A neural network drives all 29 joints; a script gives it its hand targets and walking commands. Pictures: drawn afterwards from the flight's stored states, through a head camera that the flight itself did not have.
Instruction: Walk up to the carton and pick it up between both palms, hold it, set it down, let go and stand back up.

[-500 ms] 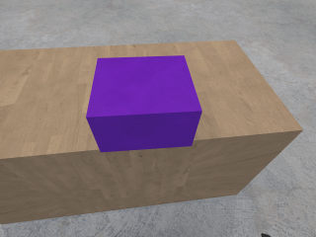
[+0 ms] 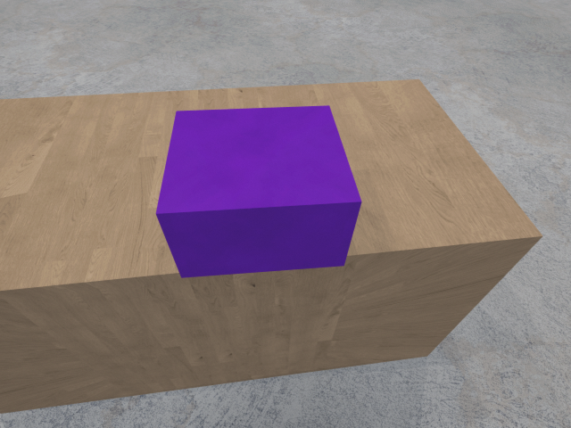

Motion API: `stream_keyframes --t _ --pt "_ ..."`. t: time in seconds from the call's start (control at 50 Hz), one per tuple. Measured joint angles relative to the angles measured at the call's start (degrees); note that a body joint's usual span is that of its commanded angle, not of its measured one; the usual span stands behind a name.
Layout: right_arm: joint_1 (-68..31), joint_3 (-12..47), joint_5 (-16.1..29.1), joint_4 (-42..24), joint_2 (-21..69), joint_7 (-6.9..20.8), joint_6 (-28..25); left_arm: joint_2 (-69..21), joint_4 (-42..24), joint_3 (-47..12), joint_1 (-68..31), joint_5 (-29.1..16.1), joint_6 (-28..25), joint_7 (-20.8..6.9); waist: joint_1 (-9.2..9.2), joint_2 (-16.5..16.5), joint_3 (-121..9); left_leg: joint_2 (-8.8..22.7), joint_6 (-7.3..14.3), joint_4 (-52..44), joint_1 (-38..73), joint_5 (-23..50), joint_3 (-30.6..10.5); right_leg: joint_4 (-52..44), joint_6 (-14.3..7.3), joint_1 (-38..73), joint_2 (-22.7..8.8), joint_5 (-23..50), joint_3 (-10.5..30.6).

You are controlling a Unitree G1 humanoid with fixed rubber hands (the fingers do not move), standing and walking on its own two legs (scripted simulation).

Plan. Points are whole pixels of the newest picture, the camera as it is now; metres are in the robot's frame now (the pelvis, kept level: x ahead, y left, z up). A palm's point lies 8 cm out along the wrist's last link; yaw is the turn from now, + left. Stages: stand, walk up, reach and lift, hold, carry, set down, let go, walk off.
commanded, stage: stand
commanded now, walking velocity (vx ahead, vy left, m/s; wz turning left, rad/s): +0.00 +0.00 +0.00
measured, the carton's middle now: (259, 187) +0.51 +0.05 +0.02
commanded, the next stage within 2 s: none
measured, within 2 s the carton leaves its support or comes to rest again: neither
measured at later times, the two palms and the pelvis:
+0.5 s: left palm out of the picture +0.05 +0.29 -0.13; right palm out of the picture +0.04 -0.29 -0.11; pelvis +0.00 +0.00 +0.00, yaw +0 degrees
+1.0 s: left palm out of the picture +0.05 +0.29 -0.13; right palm out of the picture +0.04 -0.29 -0.11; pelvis +0.00 +0.00 +0.00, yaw +0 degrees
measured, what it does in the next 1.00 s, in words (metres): stands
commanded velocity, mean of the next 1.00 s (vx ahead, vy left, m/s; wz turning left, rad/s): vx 0.00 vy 0.00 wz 0.00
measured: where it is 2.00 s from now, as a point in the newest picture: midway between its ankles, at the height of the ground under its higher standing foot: outside the picture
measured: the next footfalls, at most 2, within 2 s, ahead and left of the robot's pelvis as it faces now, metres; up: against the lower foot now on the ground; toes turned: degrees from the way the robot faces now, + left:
none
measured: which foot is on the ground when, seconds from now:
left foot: down 0.00-1.00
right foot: down 0.00-1.00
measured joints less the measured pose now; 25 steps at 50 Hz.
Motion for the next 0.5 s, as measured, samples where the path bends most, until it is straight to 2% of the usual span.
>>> stream_keyframes --t 0.5 --pt "0.00 0.00 0.00 1.08 0.00 -0.13 0.17 0.00 1.40 -0.01 -0.02 0.00 -0.08 0.30 -0.17 0.00 0.00 0.00 0.00 0.00 0.17 0.00 0.00 0.00 0.00 0.17 -0.01 0.00 0.00"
